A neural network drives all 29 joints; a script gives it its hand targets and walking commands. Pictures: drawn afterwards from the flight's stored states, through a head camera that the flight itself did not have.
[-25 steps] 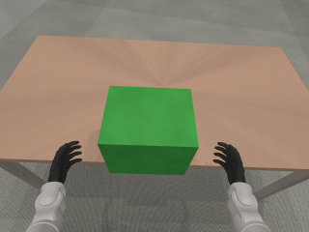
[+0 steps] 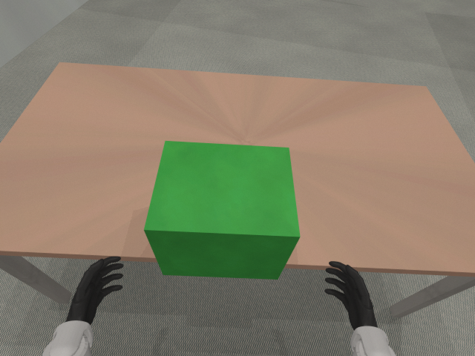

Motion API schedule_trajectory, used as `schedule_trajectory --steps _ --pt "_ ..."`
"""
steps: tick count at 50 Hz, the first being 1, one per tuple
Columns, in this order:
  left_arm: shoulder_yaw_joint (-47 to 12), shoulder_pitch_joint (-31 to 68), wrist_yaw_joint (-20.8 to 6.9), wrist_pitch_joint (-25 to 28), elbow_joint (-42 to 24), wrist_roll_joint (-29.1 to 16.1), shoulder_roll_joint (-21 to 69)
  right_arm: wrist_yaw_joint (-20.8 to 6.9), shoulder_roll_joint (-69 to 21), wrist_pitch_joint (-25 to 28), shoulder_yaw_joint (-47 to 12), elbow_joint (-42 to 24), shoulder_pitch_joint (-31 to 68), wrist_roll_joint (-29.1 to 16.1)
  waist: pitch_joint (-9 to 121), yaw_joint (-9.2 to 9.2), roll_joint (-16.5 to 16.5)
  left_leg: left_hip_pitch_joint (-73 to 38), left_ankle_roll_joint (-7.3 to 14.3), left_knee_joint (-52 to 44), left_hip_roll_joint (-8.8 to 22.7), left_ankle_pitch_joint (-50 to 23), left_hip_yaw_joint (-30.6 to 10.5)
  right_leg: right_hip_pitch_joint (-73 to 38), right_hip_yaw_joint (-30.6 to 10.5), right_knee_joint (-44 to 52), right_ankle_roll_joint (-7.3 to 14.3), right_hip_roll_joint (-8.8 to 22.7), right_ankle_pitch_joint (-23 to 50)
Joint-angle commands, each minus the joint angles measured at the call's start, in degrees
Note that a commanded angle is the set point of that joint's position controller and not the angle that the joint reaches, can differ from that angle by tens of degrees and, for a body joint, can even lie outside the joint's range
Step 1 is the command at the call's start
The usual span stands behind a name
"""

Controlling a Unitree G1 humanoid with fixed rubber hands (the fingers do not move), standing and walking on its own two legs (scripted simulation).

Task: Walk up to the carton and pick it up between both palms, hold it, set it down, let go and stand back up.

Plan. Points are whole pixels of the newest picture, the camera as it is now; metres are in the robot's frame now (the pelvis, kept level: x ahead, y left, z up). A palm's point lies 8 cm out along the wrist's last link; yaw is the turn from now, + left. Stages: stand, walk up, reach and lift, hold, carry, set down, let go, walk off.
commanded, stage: set down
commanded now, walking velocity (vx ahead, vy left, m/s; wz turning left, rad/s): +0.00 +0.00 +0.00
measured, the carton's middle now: (224, 213) +0.41 +0.05 -0.07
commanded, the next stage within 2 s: let go in 0.80 s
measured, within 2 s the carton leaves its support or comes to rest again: neither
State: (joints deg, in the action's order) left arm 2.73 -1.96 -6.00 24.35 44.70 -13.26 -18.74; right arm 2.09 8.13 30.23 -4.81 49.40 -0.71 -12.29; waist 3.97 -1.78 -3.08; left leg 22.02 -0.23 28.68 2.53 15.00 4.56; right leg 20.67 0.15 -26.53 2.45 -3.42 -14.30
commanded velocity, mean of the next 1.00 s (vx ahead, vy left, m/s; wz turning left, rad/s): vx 0.00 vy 0.00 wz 0.00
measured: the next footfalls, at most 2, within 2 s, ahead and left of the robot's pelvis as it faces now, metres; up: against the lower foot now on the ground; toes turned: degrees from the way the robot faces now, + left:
none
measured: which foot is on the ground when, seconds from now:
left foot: down 0.00-1.00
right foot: down 0.00-1.00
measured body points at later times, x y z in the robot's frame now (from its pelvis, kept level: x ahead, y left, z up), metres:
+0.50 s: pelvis +0.02 +0.00 +0.01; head +0.02 +0.03 +0.46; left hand +0.16 +0.26 -0.08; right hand +0.19 -0.20 -0.08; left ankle -0.01 +0.11 -0.74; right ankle -0.02 -0.09 -0.74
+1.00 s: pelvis +0.00 +0.00 +0.00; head +0.01 +0.02 +0.45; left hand +0.15 +0.23 -0.09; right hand +0.16 -0.22 -0.09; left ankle -0.01 +0.11 -0.74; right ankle -0.02 -0.09 -0.74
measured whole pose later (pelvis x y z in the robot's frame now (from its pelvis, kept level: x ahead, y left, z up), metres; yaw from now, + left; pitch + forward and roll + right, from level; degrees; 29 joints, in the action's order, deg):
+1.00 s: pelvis +0.00 +0.00 +0.00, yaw +0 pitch +1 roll +0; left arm -2.9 -15.4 1.0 -11.1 22.3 -0.6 -14.4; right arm -2.6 8.3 15.6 4.9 50.7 -8.0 1.2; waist 0.7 -1.4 -2.3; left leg 12.3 0.1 25.3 1.8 14.3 4.5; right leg 11.2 0.1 -23.8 2.4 -2.9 -14.0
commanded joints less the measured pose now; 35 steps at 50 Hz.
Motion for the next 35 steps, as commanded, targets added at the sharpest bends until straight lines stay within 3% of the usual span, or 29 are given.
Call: schedule_trajectory --steps 1,12,26,35 --pt "3.75 1.57 -0.13 -0.46 -9.09 2.25 -7.95 0.58 4.43 2.14 1.22 -5.54 3.73 0.64 11.2 -0.86 5.43 -11.37 -2.5 -1.98 -2.54 -21.08 -1.71 -9.01 -3.82 3.75 -2.07 0.6 17.06" --pt "3.1 -5.33 1.28 -7.92 -17.87 6.15 -6.65 0.58 4.52 0.41 2.44 -5.4 -1.09 3.54 6.81 -0.18 5.17 -13.22 -2.07 -4.39 -2.71 -21.69 -1.49 -12.93 -3.58 5.15 -2.34 0.64 19.97" --pt "1.46 -10.87 3.64 -21.19 -25.13 10.98 -4.16 -0.76 4.64 -6.11 4.79 -6.52 -4.76 6.99 2.61 -1.07 4.69 -15.24 -1.73 -6.6 -2.34 -19.86 -1.05 -11.19 -2.33 8.39 -1.73 1.15 14.56" --pt "0.17 -10.28 5.25 -29.47 -29.18 13.12 -2.66 -1.93 4.99 -10.95 7.43 -6.87 -5.22 10.16 1.38 -0.45 4.56 -15.56 -1.09 -7.28 -2.02 -17.12 -1.11 -9.41 -1.98 8.7 -1.45 1.3 11.19"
